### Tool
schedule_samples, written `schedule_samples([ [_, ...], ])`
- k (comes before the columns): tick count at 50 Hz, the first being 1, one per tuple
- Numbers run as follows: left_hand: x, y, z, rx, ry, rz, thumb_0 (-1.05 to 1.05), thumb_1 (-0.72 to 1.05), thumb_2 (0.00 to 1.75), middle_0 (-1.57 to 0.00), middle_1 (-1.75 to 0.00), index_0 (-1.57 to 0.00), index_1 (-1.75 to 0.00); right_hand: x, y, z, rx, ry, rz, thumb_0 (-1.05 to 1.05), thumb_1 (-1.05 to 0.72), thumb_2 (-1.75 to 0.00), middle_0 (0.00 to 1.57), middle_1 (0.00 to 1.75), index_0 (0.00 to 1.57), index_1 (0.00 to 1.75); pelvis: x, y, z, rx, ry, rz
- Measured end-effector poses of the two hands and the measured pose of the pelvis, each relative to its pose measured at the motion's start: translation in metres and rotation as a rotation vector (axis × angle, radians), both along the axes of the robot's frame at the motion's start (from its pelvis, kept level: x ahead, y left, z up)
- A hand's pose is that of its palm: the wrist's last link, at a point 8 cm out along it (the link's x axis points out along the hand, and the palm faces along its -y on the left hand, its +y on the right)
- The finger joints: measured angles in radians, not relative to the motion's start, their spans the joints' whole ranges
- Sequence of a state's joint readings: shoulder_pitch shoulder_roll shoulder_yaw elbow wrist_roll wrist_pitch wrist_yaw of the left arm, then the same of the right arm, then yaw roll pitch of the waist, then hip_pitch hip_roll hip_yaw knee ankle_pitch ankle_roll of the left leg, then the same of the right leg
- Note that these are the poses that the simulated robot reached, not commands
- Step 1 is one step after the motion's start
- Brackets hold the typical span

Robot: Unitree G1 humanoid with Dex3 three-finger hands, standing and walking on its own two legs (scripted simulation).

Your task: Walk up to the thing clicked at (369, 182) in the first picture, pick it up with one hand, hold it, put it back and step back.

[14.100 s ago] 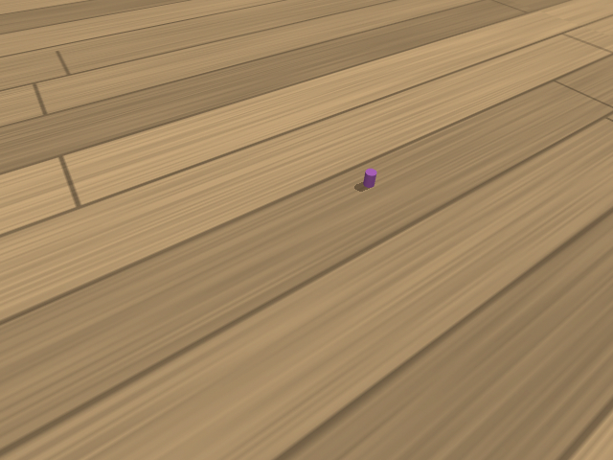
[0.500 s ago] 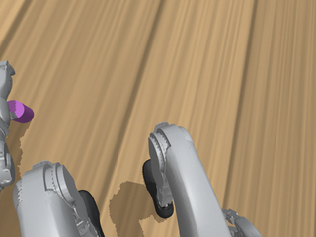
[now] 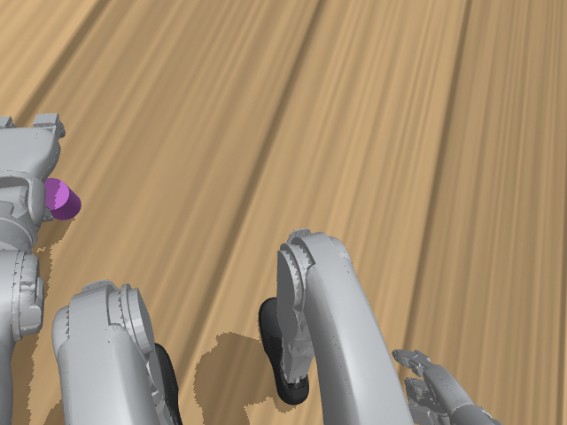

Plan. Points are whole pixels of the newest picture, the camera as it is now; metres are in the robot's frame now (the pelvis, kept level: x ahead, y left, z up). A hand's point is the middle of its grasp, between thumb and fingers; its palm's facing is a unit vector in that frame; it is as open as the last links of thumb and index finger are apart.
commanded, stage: rest palm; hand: left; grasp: from above
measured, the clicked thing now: (57, 200) +0.49 +0.24 -0.30
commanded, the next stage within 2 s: close in 0.90 s
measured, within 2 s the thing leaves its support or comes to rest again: neither
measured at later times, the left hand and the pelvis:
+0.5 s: hand (58, 194) +0.49 +0.23 -0.25, palm faces -0.42 -0.06 -0.90, open 14.1 cm; pelvis +0.01 +0.00 -0.03, yaw -3 degrees
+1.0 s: hand (56, 201) +0.48 +0.24 -0.27, palm faces -0.46 -0.10 -0.88, open 14.0 cm; pelvis +0.00 +0.00 -0.04, yaw -5 degrees
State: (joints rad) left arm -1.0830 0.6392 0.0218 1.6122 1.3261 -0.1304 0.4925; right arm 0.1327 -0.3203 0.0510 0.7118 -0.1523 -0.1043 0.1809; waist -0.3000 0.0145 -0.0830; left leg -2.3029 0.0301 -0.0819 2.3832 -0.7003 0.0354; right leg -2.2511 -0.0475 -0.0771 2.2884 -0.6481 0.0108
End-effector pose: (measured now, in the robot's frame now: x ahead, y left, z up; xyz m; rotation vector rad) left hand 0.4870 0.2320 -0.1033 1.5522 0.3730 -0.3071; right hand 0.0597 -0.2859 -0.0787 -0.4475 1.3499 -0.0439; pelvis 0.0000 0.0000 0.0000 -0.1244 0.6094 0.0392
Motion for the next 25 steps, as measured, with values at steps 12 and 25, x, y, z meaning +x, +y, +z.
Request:
schedule_samples([
  [12,-0.018,0.023,-0.058,-0.016,0.153,0.103,0.0,-0.49,0.97,-0.18,-0.87,-0.15,-0.91,-0.059,0.009,-0.018,0.053,0.185,-0.026,0.0,-0.91,-0.9,0.2,0.3,0.2,0.3,-0.004,-0.006,-0.018,0.01,-0.026,-0.007],
  [25,0.005,0.001,-0.087,-0.073,0.005,-0.017,0.0,-0.53,1.02,-0.14,-0.9,-0.1,-0.95,-0.059,0.022,-0.018,0.057,0.216,0.004,0.0,-0.91,-0.9,0.2,0.3,0.2,0.3,0.008,-0.001,-0.033,-0.034,-0.033,-0.035],
])
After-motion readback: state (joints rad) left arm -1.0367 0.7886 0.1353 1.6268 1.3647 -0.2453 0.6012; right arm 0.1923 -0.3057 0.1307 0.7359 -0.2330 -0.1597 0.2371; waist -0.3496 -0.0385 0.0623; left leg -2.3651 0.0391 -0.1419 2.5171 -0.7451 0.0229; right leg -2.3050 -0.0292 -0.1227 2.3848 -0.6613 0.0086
